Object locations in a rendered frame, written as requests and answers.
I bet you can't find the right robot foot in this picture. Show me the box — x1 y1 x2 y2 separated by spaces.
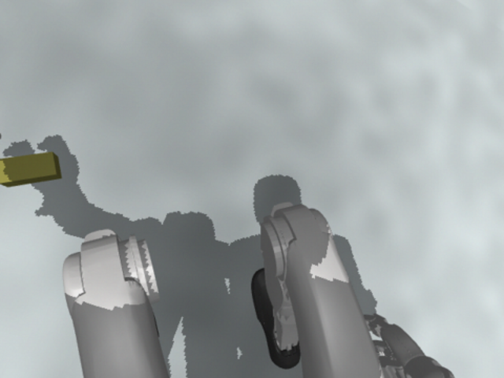
251 268 300 369

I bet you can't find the right robot hand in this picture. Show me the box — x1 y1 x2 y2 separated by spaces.
363 313 425 378

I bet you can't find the small box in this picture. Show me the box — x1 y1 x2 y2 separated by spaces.
0 152 62 187

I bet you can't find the right robot arm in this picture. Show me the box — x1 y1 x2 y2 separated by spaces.
403 356 455 378

